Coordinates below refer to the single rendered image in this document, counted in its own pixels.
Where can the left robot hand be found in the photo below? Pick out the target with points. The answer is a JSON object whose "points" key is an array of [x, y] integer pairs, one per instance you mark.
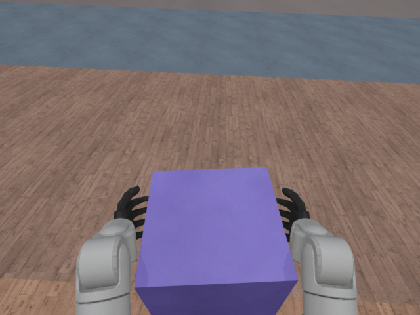
{"points": [[125, 206]]}

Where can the left robot forearm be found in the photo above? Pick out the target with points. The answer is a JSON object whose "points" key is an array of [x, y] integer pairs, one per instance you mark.
{"points": [[103, 270]]}

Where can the right robot hand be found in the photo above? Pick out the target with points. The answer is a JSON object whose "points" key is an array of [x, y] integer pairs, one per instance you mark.
{"points": [[297, 208]]}

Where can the right robot forearm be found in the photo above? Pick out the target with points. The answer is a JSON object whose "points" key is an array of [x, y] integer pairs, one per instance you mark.
{"points": [[327, 269]]}

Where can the carton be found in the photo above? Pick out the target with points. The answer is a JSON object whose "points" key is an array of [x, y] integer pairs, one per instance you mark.
{"points": [[214, 244]]}

